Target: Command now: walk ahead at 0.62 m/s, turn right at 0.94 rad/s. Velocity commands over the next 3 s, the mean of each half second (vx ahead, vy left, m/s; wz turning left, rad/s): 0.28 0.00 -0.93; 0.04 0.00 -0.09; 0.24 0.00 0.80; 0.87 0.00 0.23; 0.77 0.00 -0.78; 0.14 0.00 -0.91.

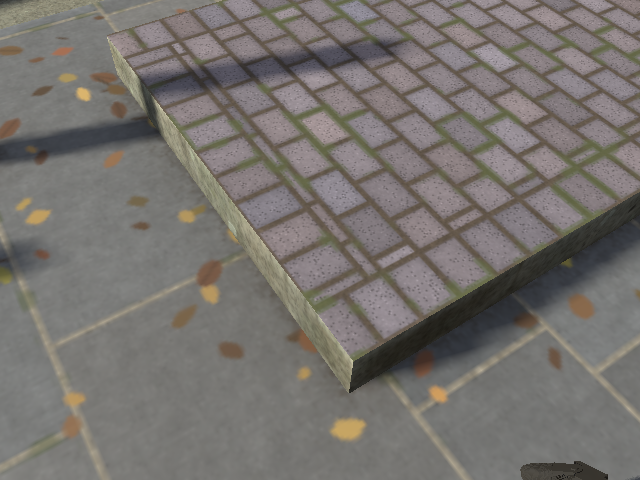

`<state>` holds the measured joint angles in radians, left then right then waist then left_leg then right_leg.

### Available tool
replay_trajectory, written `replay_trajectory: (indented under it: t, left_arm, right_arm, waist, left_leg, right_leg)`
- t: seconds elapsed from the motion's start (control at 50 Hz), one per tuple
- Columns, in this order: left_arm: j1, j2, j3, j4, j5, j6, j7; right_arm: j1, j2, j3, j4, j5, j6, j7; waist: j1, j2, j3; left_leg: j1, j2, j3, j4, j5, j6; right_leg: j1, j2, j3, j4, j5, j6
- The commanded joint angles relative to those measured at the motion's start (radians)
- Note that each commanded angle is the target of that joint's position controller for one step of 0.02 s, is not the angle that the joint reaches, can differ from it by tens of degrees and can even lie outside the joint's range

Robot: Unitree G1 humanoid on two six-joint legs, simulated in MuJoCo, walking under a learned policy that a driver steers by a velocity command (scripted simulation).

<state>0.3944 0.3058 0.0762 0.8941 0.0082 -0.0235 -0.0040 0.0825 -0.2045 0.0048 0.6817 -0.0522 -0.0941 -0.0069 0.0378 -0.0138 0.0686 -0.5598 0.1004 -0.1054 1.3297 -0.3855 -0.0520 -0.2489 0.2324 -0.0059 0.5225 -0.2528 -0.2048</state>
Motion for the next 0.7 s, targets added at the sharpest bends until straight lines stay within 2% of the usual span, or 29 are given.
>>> replay_trajectory:
  t: [0.02,0.06,0.12,0.14,0.16,0.18,0.2,0.22,0.24,0.26,0.28,0.3,0.32,0.34,0.36,0.42,0.48,0.52,0.56,0.58,0.6,0.62,0.64,0.66,0.68,0.7]
  left_arm:
    - [-0.095,0.17,0.035,-0.119,-0.008,-0.051,0.006]
    - [-0.056,0.164,0.042,-0.112,-0.016,-0.04,0.001]
    - [0.004,0.153,0.05,-0.103,-0.019,-0.011,0.001]
    - [0.001,0.15,0.052,-0.111,-0.016,-0.004,0.003]
    - [-0.021,0.152,0.055,-0.127,-0.011,-0.003,0.007]
    - [-0.065,0.161,0.058,-0.149,-0.005,-0.007,0.011]
    - [-0.113,0.157,0.056,-0.173,-0.011,-0.014,0.01]
    - [-0.071,0.042,0.029,-0.206,-0.022,-0.011,0.014]
    - [0.062,0.046,0.022,-0.227,-0.023,-0.002,0.035]
    - [0.141,0.085,0.023,-0.226,-0.015,0.007,0.038]
    - [0.06,0.121,0.028,-0.212,0.017,0.024,0.03]
    - [-0.021,0.126,0.033,-0.226,0.025,0.041,0.013]
    - [-0.058,0.126,0.036,-0.238,0.027,0.057,-0.005]
    - [-0.08,0.118,0.033,-0.25,0.025,0.076,-0.022]
    - [-0.089,0.093,0.026,-0.265,0.019,0.089,-0.029]
    - [-0.133,0.054,0.007,-0.305,0.019,0.102,-0.03]
    - [-0.163,0.046,-0.007,-0.329,0.014,0.106,-0.037]
    - [-0.191,0.054,-0.012,-0.339,0.011,0.106,-0.039]
    - [-0.205,0.057,-0.015,-0.345,0.012,0.098,-0.039]
    - [-0.182,0.049,-0.018,-0.336,0.015,0.088,-0.038]
    - [-0.159,0.053,-0.018,-0.322,0.017,0.075,-0.037]
    - [-0.155,0.096,-0.014,-0.326,0.023,0.062,-0.028]
    - [-0.198,0.233,0.011,-0.374,0.022,0.063,-0.019]
    - [-0.198,0.23,0.03,-0.357,0.023,0.051,0.002]
    - [-0.258,0.181,0.01,-0.361,0.021,0.036,0.013]
    - [-0.315,0.143,0.001,-0.364,0.008,0.025,0.017]
  right_arm:
    - [0.077,-0.134,-0.026,-0.073,-0.003,0.035,0.001]
    - [0.026,-0.112,-0.013,-0.1,0.017,0.039,0.004]
    - [-0.04,-0.112,-0.002,-0.122,0.034,0.04,-0.005]
    - [-0.027,-0.127,-0.004,-0.122,0.034,0.037,-0.012]
    - [0.013,-0.156,-0.012,-0.113,0.032,0.031,-0.021]
    - [0.089,-0.189,-0.024,-0.09,0.031,0.023,-0.03]
    - [0.238,-0.219,-0.036,-0.045,0.025,0.005,-0.038]
    - [0.321,-0.26,-0.042,-0.025,0.012,-0.005,-0.041]
    - [0.348,-0.258,-0.037,-0.064,-0.004,0.006,-0.026]
    - [0.276,-0.272,-0.063,-0.071,0.009,0.011,-0.025]
    - [0.17,-0.188,-0.046,-0.112,0.023,0.021,-0.031]
    - [0.115,-0.13,-0.026,-0.116,0.022,0.032,-0.038]
    - [0.107,-0.124,-0.02,-0.107,0.02,0.042,-0.043]
    - [0.113,-0.144,-0.026,-0.092,0.025,0.048,-0.047]
    - [0.127,-0.169,-0.036,-0.072,0.025,0.05,-0.043]
    - [0.149,-0.196,-0.053,-0.052,0.018,0.048,-0.029]
    - [0.12,-0.212,-0.062,-0.053,0.014,0.055,-0.016]
    - [0.117,-0.228,-0.07,-0.055,0.015,0.068,-0.009]
    - [0.14,-0.243,-0.077,-0.048,0.021,0.088,-0.004]
    - [0.144,-0.249,-0.08,-0.045,0.028,0.101,-0.002]
    - [0.189,-0.239,-0.08,-0.031,0.027,0.114,0.001]
    - [0.253,-0.181,-0.071,-0.025,0.018,0.124,0.013]
    - [0.254,-0.113,-0.049,-0.091,0.023,0.135,0.008]
    - [0.059,-0.237,-0.089,-0.101,0.066,0.114,-0.029]
    - [0.079,-0.231,-0.091,-0.102,0.08,0.109,-0.039]
    - [0.126,-0.218,-0.094,-0.063,0.067,0.109,-0.046]
  waist:
    - [-0.105,0.129,0.002]
    - [-0.06,0.051,-0.065]
    - [0.011,-0.032,-0.122]
    - [0.009,-0.046,-0.13]
    - [-0.012,-0.058,-0.146]
    - [-0.059,-0.057,-0.17]
    - [-0.143,-0.026,-0.209]
    - [-0.126,0.128,-0.308]
    - [-0.057,0.143,-0.421]
    - [-0.026,0.232,-0.559]
    - [-0.025,0.109,-0.466]
    - [-0.019,0.09,-0.35]
    - [-0.018,0.094,-0.268]
    - [-0.019,0.11,-0.209]
    - [-0.012,0.13,-0.18]
    - [-0.007,0.15,-0.188]
    - [0.007,0.184,-0.2]
    - [-0.006,0.213,-0.187]
    - [-0.019,0.21,-0.169]
    - [-0.007,0.186,-0.158]
    - [-0.012,0.137,-0.14]
    - [-0.028,-0.086,-0.125]
    - [-0.046,-0.323,-0.096]
    - [0.037,-0.209,-0.107]
    - [-0.013,-0.2,-0.105]
    - [-0.051,-0.157,-0.102]
  left_leg:
    - [0.042,-0.009,0.111,-0.248,0.053,-0.04]
    - [0.122,-0.068,0.143,-0.455,0.254,-0.012]
    - [0.21,-0.16,0.16,-0.682,0.412,0.014]
    - [0.264,-0.181,0.143,-0.751,0.431,0.019]
    - [0.328,-0.195,0.113,-0.815,0.453,0.023]
    - [0.402,-0.19,0.083,-0.885,0.506,0.029]
    - [0.548,-0.125,0.047,-0.98,0.666,0.051]
    - [0.783,0.154,-0.14,-0.87,1.114,0.112]
    - [0.863,0.419,-0.355,-0.724,1.599,0.19]
    - [0.884,0.5,-0.513,-0.77,1.373,0.348]
    - [0.731,0.394,-0.41,-0.841,1.043,0.339]
    - [0.599,0.301,-0.281,-0.897,0.784,0.296]
    - [0.496,0.242,-0.185,-0.943,0.714,0.268]
    - [0.413,0.211,-0.098,-0.976,0.71,0.253]
    - [0.361,0.195,-0.037,-0.994,0.726,0.248]
    - [0.327,0.205,0.05,-1.01,0.722,0.253]
    - [0.248,0.196,0.125,-1.015,0.589,0.235]
    - [0.223,0.19,0.149,-1.013,0.455,0.217]
    - [0.233,0.193,0.15,-0.984,0.352,0.2]
    - [0.211,0.181,0.169,-0.942,0.314,0.174]
    - [0.169,0.16,0.19,-0.887,0.262,0.128]
    - [0.094,0.082,0.279,-0.694,0.088,0.056]
    - [-0.089,-0.074,0.29,-0.529,-0.251,-0.009]
    - [-0.044,-0.042,0.116,-0.287,-0.245,-0.014]
    - [-0.058,-0.047,0.091,-0.232,-0.175,-0.009]
    - [-0.049,-0.042,0.083,-0.242,-0.102,-0.011]
  right_leg:
    - [-0.132,-0.244,0.308,-0.238,0.854,-0.117]
    - [-0.101,-0.153,0.228,-0.157,0.95,-0.026]
    - [-0.024,-0.11,0.25,-0.059,0.854,0.076]
    - [-0.017,-0.105,0.282,-0.005,0.813,0.103]
    - [-0.009,-0.106,0.327,0.073,0.758,0.128]
    - [0.004,-0.104,0.353,0.187,0.693,0.149]
    - [-0.027,-0.077,0.313,0.395,0.554,0.175]
    - [-0.203,-0.008,0.201,0.691,-0.314,0.192]
    - [-0.31,-0.021,0.136,0.894,-0.54,0.192]
    - [-0.364,-0.079,0.134,1.058,-0.4,0.205]
    - [-0.384,-0.144,0.101,1.015,-0.273,0.212]
    - [-0.383,-0.171,0.088,0.954,-0.218,0.225]
    - [-0.366,-0.194,0.081,0.908,-0.21,0.241]
    - [-0.331,-0.209,0.076,0.855,-0.196,0.244]
    - [-0.307,-0.213,0.056,0.814,-0.18,0.244]
    - [-0.262,-0.237,0.035,0.666,-0.145,0.229]
    - [-0.129,-0.243,0.018,0.469,-0.103,0.202]
    - [-0.06,-0.223,-0.016,0.352,-0.121,0.191]
    - [-0.012,-0.204,-0.045,0.217,-0.133,0.181]
    - [0.056,-0.189,-0.059,0.094,-0.096,0.17]
    - [0.126,-0.182,-0.036,-0.026,-0.069,0.157]
    - [0.17,-0.346,0.204,-0.22,-0.061,0.129]
    - [0.121,-0.627,0.553,-0.292,0.184,0.005]
    - [-0.03,-0.608,0.49,-0.24,0.167,-0.139]
    - [-0.042,-0.556,0.389,-0.226,0.195,-0.116]
    - [-0.044,-0.486,0.31,-0.21,0.174,-0.056]
